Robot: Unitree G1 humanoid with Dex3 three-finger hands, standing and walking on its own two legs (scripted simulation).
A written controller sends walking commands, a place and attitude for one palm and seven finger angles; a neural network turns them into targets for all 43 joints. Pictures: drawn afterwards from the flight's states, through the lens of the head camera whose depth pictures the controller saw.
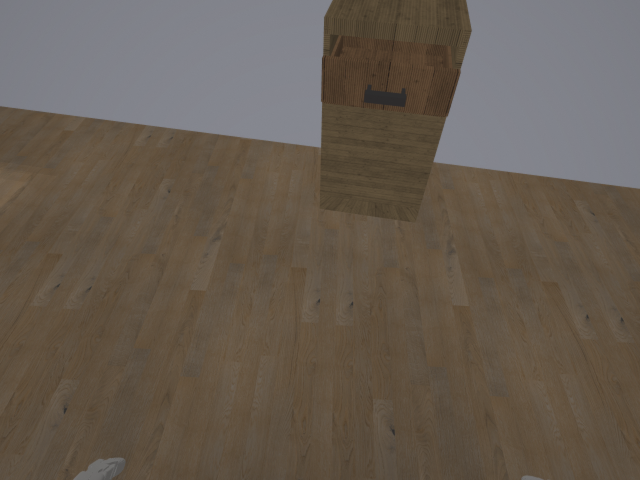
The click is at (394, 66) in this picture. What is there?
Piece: drawer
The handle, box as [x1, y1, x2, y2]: [364, 84, 405, 106]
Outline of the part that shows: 368,84 364,95 365,102 404,106 405,88 402,88 402,91 400,93 392,93 371,90 370,85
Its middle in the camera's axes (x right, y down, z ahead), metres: +0.18 -0.42 +1.11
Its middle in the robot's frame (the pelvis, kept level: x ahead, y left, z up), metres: +1.11 -0.12 -0.08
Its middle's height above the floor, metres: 0.69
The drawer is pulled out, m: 0.16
